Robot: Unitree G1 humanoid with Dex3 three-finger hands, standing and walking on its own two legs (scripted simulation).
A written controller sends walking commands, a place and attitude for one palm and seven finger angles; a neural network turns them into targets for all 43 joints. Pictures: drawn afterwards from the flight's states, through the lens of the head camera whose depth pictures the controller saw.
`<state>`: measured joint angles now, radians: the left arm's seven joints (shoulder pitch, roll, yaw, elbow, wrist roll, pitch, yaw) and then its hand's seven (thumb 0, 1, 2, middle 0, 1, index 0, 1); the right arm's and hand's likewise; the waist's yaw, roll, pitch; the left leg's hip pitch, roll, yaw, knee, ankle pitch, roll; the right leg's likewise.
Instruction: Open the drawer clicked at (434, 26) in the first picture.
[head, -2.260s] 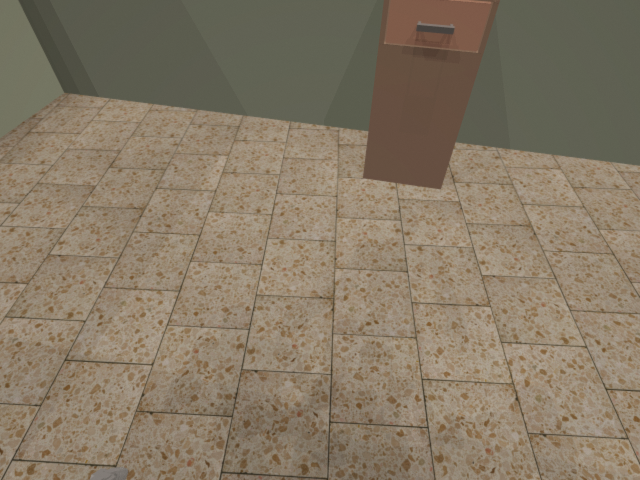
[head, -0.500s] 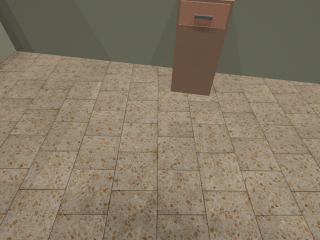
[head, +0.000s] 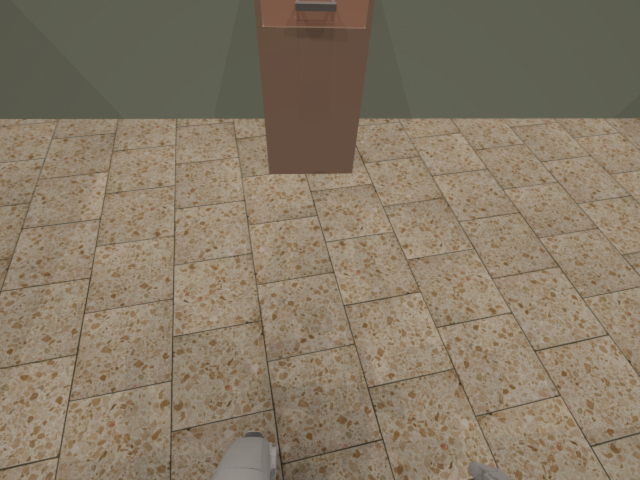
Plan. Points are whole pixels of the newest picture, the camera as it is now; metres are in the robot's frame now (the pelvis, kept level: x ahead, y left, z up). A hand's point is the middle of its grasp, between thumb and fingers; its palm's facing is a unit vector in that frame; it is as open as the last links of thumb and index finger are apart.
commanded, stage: walk to a spot facing it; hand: left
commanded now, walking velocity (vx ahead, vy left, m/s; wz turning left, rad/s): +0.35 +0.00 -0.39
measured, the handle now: (315, 3) +1.44 +0.16 -0.02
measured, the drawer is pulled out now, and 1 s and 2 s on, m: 0.00 0.00 0.00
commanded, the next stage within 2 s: turn to face it in 1.40 s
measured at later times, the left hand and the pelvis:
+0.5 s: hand (224, 328) +0.36 +0.20 -0.16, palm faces -0.27 -0.95 -0.16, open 7.4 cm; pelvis +0.20 +0.05 +0.01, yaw -15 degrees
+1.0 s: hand (269, 272) +0.50 +0.15 -0.18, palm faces -0.30 -0.93 -0.20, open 7.2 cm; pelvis +0.41 -0.03 +0.00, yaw -21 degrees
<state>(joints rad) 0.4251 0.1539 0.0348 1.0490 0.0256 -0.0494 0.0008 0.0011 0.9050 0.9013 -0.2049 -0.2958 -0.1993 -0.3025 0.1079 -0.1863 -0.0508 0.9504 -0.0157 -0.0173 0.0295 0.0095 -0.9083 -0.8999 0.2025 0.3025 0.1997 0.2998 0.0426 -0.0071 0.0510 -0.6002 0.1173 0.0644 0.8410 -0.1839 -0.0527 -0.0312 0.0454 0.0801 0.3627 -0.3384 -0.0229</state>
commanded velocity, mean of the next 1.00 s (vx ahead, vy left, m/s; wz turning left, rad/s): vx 0.36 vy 0.00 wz -0.30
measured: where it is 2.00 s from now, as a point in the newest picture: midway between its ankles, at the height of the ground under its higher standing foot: (388, 330)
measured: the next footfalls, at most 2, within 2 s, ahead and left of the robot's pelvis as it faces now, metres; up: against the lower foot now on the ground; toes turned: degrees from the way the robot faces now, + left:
left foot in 0.08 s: +0.19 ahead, +0.14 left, +0.00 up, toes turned +4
right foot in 0.66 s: +0.37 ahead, -0.13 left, +0.00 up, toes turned -27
